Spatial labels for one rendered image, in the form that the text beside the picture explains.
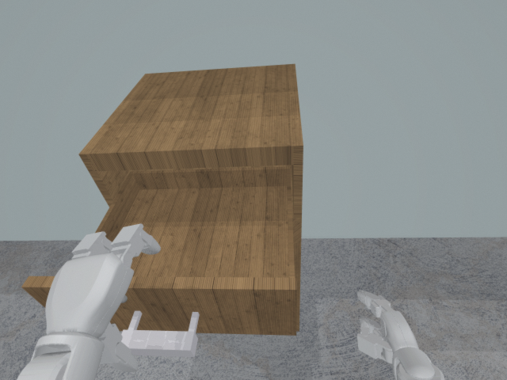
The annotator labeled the handle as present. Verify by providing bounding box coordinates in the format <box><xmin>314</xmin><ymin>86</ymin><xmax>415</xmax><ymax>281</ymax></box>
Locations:
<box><xmin>121</xmin><ymin>311</ymin><xmax>200</xmax><ymax>357</ymax></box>

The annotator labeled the left robot forearm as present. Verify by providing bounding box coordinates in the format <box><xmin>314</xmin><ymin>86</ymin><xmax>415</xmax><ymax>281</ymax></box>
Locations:
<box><xmin>17</xmin><ymin>332</ymin><xmax>105</xmax><ymax>380</ymax></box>

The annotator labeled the left robot hand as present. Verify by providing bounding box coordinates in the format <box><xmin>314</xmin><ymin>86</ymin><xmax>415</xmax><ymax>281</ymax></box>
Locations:
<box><xmin>45</xmin><ymin>223</ymin><xmax>161</xmax><ymax>372</ymax></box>

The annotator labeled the right robot forearm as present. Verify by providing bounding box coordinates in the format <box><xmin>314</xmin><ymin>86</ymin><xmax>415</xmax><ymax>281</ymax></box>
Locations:
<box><xmin>392</xmin><ymin>347</ymin><xmax>444</xmax><ymax>380</ymax></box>

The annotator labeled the cabinet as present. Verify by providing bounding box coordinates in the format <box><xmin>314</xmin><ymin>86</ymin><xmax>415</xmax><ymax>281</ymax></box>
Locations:
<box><xmin>79</xmin><ymin>64</ymin><xmax>303</xmax><ymax>332</ymax></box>

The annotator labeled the drawer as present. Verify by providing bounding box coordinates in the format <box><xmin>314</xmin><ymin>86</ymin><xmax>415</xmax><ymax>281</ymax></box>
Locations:
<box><xmin>22</xmin><ymin>166</ymin><xmax>297</xmax><ymax>336</ymax></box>

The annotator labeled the right robot hand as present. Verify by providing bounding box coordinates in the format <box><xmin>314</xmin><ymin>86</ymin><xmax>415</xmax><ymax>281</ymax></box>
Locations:
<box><xmin>357</xmin><ymin>290</ymin><xmax>419</xmax><ymax>369</ymax></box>

